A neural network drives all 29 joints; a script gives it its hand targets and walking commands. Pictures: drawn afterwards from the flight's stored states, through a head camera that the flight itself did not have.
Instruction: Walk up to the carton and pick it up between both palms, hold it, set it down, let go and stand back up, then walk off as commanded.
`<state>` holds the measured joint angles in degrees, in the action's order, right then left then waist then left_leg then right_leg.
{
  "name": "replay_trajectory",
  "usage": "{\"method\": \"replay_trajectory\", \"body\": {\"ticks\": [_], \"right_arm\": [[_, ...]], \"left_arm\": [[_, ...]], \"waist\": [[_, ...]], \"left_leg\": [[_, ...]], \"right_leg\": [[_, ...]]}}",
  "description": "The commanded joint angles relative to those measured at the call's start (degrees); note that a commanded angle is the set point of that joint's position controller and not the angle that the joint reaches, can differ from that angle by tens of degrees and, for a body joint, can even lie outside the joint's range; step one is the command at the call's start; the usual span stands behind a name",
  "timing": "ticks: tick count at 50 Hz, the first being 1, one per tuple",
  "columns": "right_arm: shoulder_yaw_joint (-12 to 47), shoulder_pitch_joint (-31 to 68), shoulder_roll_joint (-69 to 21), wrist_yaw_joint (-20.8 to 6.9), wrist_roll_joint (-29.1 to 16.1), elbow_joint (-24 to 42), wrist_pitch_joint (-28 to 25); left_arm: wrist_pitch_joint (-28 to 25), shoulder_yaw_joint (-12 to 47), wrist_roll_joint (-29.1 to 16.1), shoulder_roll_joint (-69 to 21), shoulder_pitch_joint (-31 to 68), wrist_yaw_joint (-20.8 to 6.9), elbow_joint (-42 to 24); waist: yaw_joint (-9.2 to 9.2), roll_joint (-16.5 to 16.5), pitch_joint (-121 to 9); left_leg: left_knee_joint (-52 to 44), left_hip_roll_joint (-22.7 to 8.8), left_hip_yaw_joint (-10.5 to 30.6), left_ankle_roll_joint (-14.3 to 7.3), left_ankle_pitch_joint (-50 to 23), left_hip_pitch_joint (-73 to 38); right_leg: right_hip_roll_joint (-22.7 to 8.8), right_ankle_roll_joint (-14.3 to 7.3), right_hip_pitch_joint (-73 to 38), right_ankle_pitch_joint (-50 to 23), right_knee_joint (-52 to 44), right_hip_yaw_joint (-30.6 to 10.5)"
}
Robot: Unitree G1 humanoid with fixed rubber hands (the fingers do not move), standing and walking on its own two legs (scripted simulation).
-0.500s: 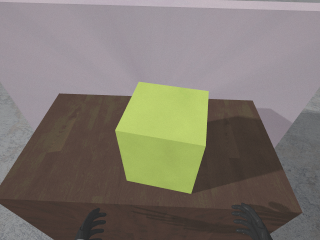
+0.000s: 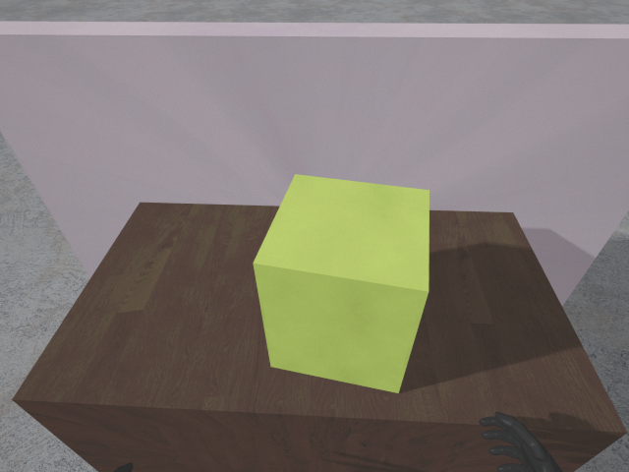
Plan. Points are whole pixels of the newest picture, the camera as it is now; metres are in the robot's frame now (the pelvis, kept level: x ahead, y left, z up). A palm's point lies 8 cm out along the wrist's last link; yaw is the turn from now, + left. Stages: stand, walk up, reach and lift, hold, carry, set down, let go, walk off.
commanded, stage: stand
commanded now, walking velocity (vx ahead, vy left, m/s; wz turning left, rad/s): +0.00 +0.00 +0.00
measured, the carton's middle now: (346, 282) +0.42 -0.02 +0.01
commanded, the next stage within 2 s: walk off in 1.00 s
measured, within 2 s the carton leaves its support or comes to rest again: neither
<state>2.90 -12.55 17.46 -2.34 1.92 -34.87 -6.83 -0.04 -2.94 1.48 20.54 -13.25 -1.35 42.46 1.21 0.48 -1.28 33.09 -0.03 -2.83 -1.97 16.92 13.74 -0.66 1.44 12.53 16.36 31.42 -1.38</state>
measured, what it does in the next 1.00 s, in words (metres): stands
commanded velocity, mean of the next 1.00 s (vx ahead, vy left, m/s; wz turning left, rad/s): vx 0.00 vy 0.00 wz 0.00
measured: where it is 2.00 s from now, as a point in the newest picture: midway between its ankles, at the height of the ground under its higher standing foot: outside the picture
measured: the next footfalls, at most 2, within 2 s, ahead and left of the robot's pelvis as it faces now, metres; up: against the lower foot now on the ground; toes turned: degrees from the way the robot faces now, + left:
left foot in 1.62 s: -0.05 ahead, +0.11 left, +0.00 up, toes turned -2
right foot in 2.00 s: -0.15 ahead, -0.15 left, +0.00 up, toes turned +3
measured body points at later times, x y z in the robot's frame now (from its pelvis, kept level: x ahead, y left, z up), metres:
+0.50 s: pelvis +0.00 +0.01 +0.01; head +0.01 +0.00 +0.46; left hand +0.08 +0.30 -0.11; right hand +0.09 -0.29 -0.12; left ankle +0.01 +0.10 -0.73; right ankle +0.01 -0.14 -0.73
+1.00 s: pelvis +0.02 -0.02 +0.01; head +0.03 -0.03 +0.46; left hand +0.14 +0.27 -0.11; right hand +0.11 -0.32 -0.12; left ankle +0.01 +0.10 -0.73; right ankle +0.01 -0.14 -0.73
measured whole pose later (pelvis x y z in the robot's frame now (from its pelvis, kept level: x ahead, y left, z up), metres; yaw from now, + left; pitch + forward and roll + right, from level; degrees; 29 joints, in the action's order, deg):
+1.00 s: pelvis +0.02 -0.02 +0.01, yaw +0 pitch -3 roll +1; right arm -1.1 -4.3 19.8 0.0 0.9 -64.8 -0.9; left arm -1.0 0.7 0.6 18.6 -5.2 0.7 58.7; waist -0.9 -0.3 3.4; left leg 19.6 -0.1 -2.6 -0.2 11.7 5.3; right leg -0.4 0.2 5.8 13.1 21.5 -1.1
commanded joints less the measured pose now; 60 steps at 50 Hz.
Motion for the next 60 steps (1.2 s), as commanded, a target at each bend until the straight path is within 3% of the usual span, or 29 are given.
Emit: {"method": "replay_trajectory", "body": {"ticks": [1,3,4,7,9,10,12,15,18,20,22,24,25,26,27,30,31,33,35,39,41,45,46,48,53,54,56,59,60], "right_arm": [[-5.89,3.35,13.76,2.38,-0.36,-1.3,3.01],[-6.16,2.7,14.18,2.83,0.04,-1.59,2.88],[-6.17,3.9,15.48,2.96,-0.51,-2.12,2.68],[-6.52,6.62,15.17,3.07,-0.31,-2.73,2.54],[-5.66,6.58,13.54,2.83,-0.06,-4.57,3.03],[-6.14,7.38,14.15,2.74,-0.07,-4.4,3.13],[-5.74,5.69,13.84,2.51,-0.17,-8.41,3.37],[-6.17,8.35,13.78,1.78,-0.31,-10.77,2.79],[-6.5,7.0,15.55,1.55,-0.71,-15.39,3.32],[-5.54,9.11,13.51,1.72,-0.36,-16.69,3.37],[-5.37,10.4,12.23,1.81,-1.15,-17.64,4.08],[-5.79,7.05,14.0,1.76,-0.98,-20.25,3.96],[-6.16,7.33,15.86,1.95,-1.05,-21.42,4.09],[-6.2,7.34,16.35,2.35,-1.47,-21.9,3.96],[-5.85,8.85,16.17,2.27,-1.27,-22.57,4.01],[-5.56,7.93,13.76,2.25,-1.52,-24.24,4.41],[-5.41,10.99,13.12,2.31,-1.22,-24.17,4.51],[-5.82,9.36,14.06,1.91,-0.94,-25.22,4.64],[-5.69,10.29,12.67,1.66,-0.87,-25.56,4.74],[-4.87,9.39,11.77,2.02,-1.09,-26.42,4.98],[-5.51,9.66,14.48,2.53,-0.72,-27.58,4.83],[-5.94,9.86,14.05,2.51,-1.17,-27.4,5.18],[-6.13,10.93,14.06,2.91,-1.03,-27.07,4.99],[-5.52,9.3,11.73,2.61,-1.22,-27.33,5.1],[-6.06,12.0,14.29,2.91,-1.21,-26.23,5.46],[-5.75,9.42,12.15,2.74,-1.98,-26.21,5.46],[-6.45,9.76,12.79,2.88,-1.53,-26.6,4.97],[-5.87,11.87,11.71,2.87,-1.68,-26.08,5.69],[-8.1,7.68,16.34,3.06,-0.77,-20.5,5.97]], "left_arm": [[-1.98,-2.27,-0.79,10.56,2.78,0.33,-3.38],[-2.13,-2.37,-0.27,9.87,2.52,0.02,-2.9],[-2.37,-1.66,-0.44,9.01,2.36,0.08,-2.85],[-2.63,-1.62,0.24,9.32,2.93,0.31,-1.12],[-2.28,-1.9,-0.56,10.11,4.39,0.47,-0.06],[-2.0,-1.18,-0.01,10.1,5.48,0.2,-0.41],[-2.33,-1.04,-0.84,10.6,2.22,0.24,1.78],[-2.32,0.0,-1.07,9.82,2.72,1.04,2.99],[-1.97,0.25,-1.31,9.56,3.44,0.85,4.49],[-2.08,0.45,-1.2,10.25,3.68,1.25,5.45],[-2.37,0.67,-1.33,11.24,2.5,1.54,6.49],[-2.46,0.75,-0.88,11.83,5.28,1.82,7.22],[-1.94,0.36,-1.68,12.17,4.26,1.63,8.4],[-1.68,0.89,-0.8,10.24,4.12,1.77,9.96],[-2.44,1.25,-0.8,9.63,4.6,1.82,8.72],[-1.55,0.75,-1.23,10.99,5.29,2.22,10.09],[-1.89,1.22,-0.66,9.57,7.27,2.09,9.67],[-1.95,1.12,-1.08,11.09,6.65,1.99,11.11],[-2.38,0.92,-0.95,11.18,6.34,2.3,11.2],[-2.32,0.56,-0.74,10.72,9.29,2.83,11.64],[-1.8,1.49,-1.2,10.04,8.53,2.36,12.23],[-1.61,0.82,-1.01,10.68,9.65,2.8,13.6],[-1.91,0.61,-0.32,10.49,10.14,2.81,13.24],[-1.97,0.98,-1.02,10.59,8.47,2.6,13.45],[-1.31,1.4,-0.12,10.51,11.71,2.95,13.6],[-1.73,0.92,-1.0,10.61,11.04,2.52,13.03],[-1.6,1.57,-0.72,9.03,11.15,2.88,13.51],[-1.67,1.47,-0.47,10.13,10.71,2.83,13.62],[-0.15,-1.9,-1.93,13.39,7.83,2.36,10.79]], "waist": [[0.05,-6.12,4.18],[-1.09,-4.04,3.93],[-0.14,-7.95,3.04],[-1.0,-4.9,3.34],[-0.2,-6.88,5.0],[-2.37,-4.22,7.57],[-0.29,-3.49,3.93],[-0.69,1.52,0.01],[-0.99,1.76,2.38],[-1.32,-5.92,0.21],[0.39,-3.33,-0.81],[-1.72,1.23,0.39],[-1.56,-0.42,-2.67],[-3.06,-0.77,-1.13],[-1.11,2.0,0.52],[-1.36,3.86,0.43],[-0.66,0.5,2.06],[-2.82,4.73,1.43],[-1.49,-0.74,0.49],[-1.92,3.54,0.43],[-1.85,-1.06,1.17],[-1.53,2.39,-0.63],[-2.26,-2.61,-0.64],[-1.7,0.23,-3.04],[-1.99,-0.71,1.95],[-1.93,3.1,-3.48],[-2.06,1.08,-0.94],[-1.6,0.31,-0.71],[-2.11,-0.49,3.15]], "left_leg": [[-15.2,-7.94,11.66,-2.77,4.24,4.04],[-16.3,-8.88,12.37,-2.23,4.42,3.47],[-16.0,-9.17,12.03,-2.46,3.4,1.96],[-14.66,-7.25,9.97,-1.63,2.22,2.48],[-17.72,-8.58,12.11,-1.6,5.43,3.85],[-18.08,-7.78,11.7,-0.86,5.49,4.65],[-18.36,-9.07,12.77,-0.73,0.4,2.83],[-16.13,-7.52,11.12,-0.73,-1.33,-0.69],[-17.56,-6.78,10.61,0.53,-1.43,-0.58],[-17.17,-7.16,9.86,0.38,-3.09,-1.7],[-18.51,-7.62,11.08,-0.81,-3.46,-1.35],[-16.65,-7.27,9.9,-0.28,-10.29,-3.36],[-16.95,-7.45,9.8,1.19,-15.22,-6.09],[-16.46,-6.26,7.76,0.4,-12.12,-7.15],[-16.49,-6.27,9.16,0.5,-9.76,-5.81],[-16.09,-6.92,9.27,0.31,-9.34,-5.4],[-17.25,-6.13,8.02,0.03,-6.47,-3.54],[-16.65,-6.95,8.94,-0.59,-6.81,-6.85],[-15.33,-6.22,7.1,-0.05,-10.47,-7.75],[-16.28,-7.03,7.1,0.33,-16.8,-8.98],[-17.11,-6.98,7.25,0.37,-14.79,-8.0],[-17.64,-7.54,7.01,0.5,-17.94,-9.08],[-16.73,-7.26,6.65,0.86,-16.34,-11.08],[-15.83,-7.76,6.87,0.26,-20.16,-10.81],[-16.95,-7.46,5.97,1.39,-21.8,-10.34],[-16.13,-7.62,6.85,1.56,-22.22,-12.87],[-16.36,-7.65,6.11,1.05,-18.55,-11.9],[-15.48,-7.54,5.52,1.21,-22.14,-13.19],[-7.23,-7.31,6.24,-0.48,-41.12,-6.96]], "right_leg": [[-2.85,-3.65,2.57,-3.44,-4.36,-2.13],[-2.83,-3.82,2.01,-3.56,-3.57,-2.11],[-3.34,-3.52,1.45,-5.49,-4.25,-3.21],[-3.55,-4.21,1.47,-3.37,-6.53,-3.45],[-2.85,-3.44,2.02,-2.62,-5.12,-2.93],[-2.58,-2.81,2.94,-2.76,-5.17,-1.42],[-3.19,-2.71,0.42,-2.15,-4.82,-2.77],[-4.59,-3.64,-2.57,-4.4,-6.7,-2.78],[-4.58,-2.93,-0.53,-3.15,-8.32,-3.72],[-5.23,-3.18,-1.15,-6.09,-7.7,-4.17],[-5.39,-3.31,-4.07,-5.53,-7.61,-4.17],[-5.93,-3.65,-4.46,-9.16,-9.54,-4.84],[-5.86,-3.73,-5.05,-10.11,-9.65,-5.42],[-5.88,-3.2,-2.23,-9.21,-9.99,-4.71],[-5.8,-3.05,-2.15,-6.29,-10.93,-4.4],[-6.08,-3.59,-3.59,-9.71,-11.4,-4.56],[-6.69,-3.87,-3.45,-8.08,-12.22,-5.65],[-5.88,-3.74,-0.95,-5.88,-13.29,-5.23],[-6.73,-4.1,-2.99,-9.72,-13.06,-6.01],[-6.95,-3.98,-4.87,-15.88,-12.5,-4.88],[-6.0,-2.98,-4.97,-12.98,-13.09,-4.61],[-6.65,-3.63,-6.69,-15.3,-13.68,-4.98],[-6.88,-3.34,-5.58,-14.69,-13.71,-4.95],[-7.39,-4.12,-8.07,-20.89,-12.59,-5.32],[-6.51,-2.78,-5.0,-18.55,-13.52,-4.43],[-6.17,-2.94,-6.62,-17.6,-13.35,-3.71],[-7.14,-3.31,-6.02,-20.76,-13.46,-4.23],[-5.82,-3.26,-5.53,-21.91,-15.51,-4.57],[-5.93,-5.32,-1.92,-37.67,-5.27,-3.71]]}}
